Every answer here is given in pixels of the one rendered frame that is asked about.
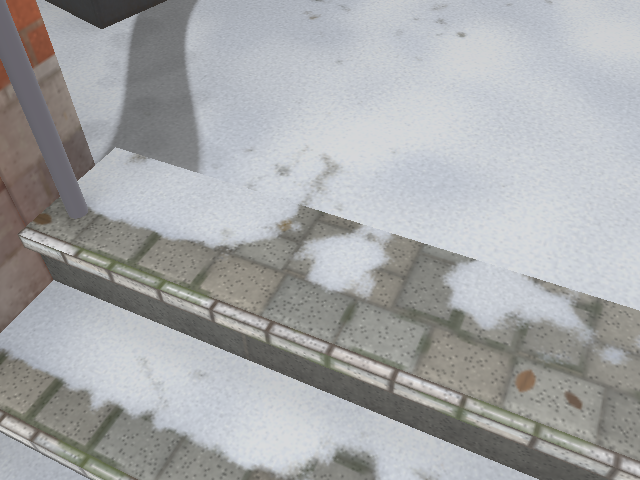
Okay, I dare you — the stairs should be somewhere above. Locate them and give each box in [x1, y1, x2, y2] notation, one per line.
[0, 199, 608, 480]

